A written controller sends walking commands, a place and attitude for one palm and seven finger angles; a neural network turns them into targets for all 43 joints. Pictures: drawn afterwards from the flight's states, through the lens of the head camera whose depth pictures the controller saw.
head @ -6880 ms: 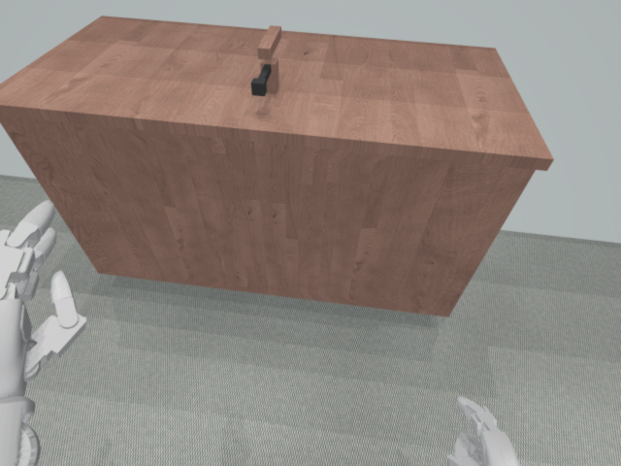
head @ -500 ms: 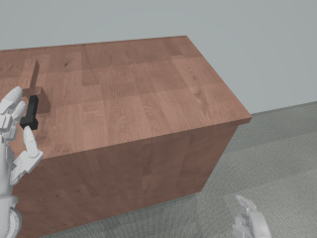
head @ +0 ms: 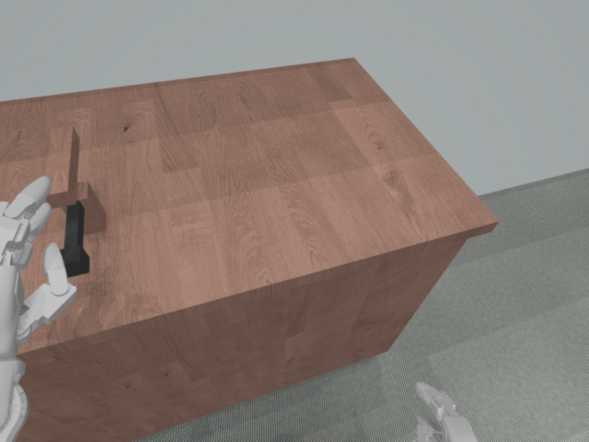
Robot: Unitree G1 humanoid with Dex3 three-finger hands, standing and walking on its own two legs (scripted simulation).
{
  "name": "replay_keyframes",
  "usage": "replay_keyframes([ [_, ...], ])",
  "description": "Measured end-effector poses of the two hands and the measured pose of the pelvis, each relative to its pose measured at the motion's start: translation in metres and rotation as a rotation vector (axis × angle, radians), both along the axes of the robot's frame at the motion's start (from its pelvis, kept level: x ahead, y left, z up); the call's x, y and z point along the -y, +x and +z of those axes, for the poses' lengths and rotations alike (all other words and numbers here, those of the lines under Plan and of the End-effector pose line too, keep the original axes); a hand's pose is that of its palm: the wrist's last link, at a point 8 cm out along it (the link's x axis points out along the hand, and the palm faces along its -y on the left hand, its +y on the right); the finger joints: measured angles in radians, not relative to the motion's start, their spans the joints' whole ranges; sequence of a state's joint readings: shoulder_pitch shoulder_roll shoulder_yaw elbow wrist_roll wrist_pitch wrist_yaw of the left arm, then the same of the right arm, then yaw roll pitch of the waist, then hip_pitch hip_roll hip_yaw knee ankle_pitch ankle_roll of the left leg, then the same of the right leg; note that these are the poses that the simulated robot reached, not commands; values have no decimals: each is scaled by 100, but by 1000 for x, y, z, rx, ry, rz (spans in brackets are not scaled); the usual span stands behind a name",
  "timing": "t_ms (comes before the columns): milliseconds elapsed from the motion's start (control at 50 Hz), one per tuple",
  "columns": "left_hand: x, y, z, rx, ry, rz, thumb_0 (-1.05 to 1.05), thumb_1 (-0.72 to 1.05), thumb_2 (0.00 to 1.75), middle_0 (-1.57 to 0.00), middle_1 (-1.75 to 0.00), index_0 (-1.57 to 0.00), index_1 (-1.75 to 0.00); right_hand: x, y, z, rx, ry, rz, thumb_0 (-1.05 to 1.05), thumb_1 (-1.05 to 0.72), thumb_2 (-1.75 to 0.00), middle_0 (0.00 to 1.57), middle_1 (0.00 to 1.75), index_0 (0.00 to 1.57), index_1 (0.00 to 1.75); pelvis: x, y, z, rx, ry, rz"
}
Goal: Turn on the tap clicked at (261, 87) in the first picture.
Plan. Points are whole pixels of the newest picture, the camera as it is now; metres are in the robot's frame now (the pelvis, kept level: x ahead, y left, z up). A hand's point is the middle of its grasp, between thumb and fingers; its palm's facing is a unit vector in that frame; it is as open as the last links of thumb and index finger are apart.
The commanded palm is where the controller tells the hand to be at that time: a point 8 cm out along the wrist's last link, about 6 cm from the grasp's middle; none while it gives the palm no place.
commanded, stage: come to a stop and stand still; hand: left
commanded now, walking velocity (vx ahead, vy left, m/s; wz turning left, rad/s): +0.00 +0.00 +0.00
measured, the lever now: (72, 261) +0.29 +0.31 +0.08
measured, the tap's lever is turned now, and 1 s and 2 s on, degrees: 0 0 0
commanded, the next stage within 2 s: look again from close up in 0.32 s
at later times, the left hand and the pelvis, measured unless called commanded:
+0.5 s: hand (66, 272) +0.24 +0.25 +0.16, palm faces +0.41 -0.84 -0.36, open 7.4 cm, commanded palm +0.17 +0.28 +0.18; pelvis +0.02 +0.00 +0.00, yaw +1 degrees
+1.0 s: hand (85, 285) +0.22 +0.23 +0.16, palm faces +0.40 -0.84 -0.38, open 7.4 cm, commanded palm +0.16 +0.26 +0.18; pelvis +0.00 -0.02 +0.00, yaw +0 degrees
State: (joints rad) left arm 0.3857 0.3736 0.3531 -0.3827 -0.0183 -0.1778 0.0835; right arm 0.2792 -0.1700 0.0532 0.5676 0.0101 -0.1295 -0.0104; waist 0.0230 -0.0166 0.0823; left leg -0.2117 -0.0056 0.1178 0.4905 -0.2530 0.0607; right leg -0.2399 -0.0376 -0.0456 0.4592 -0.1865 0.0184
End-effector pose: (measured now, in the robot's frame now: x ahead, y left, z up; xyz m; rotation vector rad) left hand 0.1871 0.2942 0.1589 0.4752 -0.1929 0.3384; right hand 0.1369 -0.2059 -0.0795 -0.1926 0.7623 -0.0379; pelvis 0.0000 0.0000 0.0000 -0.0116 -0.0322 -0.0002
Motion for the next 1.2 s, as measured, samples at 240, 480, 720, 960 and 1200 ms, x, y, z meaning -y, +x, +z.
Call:
replay_keyframes([
  [240, -3, 21, 15, 85, -5, -15, 1, 89, 90, -21, -30, -21, -30, -3, 61, 18, 97, -21, 22, 1, -91, -90, 21, 30, 21, 30, -10, 19, 1, -25, -12, 3],
  [480, 1, 9, 14, 70, -25, 22, 1, 89, 90, -21, -30, -21, -30, 0, 76, 25, 116, -36, 47, 1, -91, -90, 20, 30, 20, 30, -2, 19, 2, -18, -14, 14],
  [720, 14, 2, 15, 56, -37, 26, 1, 89, 90, -21, -30, -21, -30, 15, 46, 15, 65, -30, 5, 1, -91, -90, 21, 30, 21, 30, 8, 12, 4, -8, -7, 14],
  [960, 24, -4, 18, 50, -23, 19, 1, 89, 90, -21, -30, -21, -30, 36, 28, 13, 47, -50, -35, 1, -91, -90, 20, 30, 20, 30, 17, 6, 5, -6, -4, 8],
  [1200, 46, -25, 22, 62, 19, -28, 1, 89, 90, -21, -30, -21, -30, 42, 25, 13, 87, -27, -6, 1, -91, -90, 20, 30, 20, 30, 32, -19, 0, -23, 1, -3],
])
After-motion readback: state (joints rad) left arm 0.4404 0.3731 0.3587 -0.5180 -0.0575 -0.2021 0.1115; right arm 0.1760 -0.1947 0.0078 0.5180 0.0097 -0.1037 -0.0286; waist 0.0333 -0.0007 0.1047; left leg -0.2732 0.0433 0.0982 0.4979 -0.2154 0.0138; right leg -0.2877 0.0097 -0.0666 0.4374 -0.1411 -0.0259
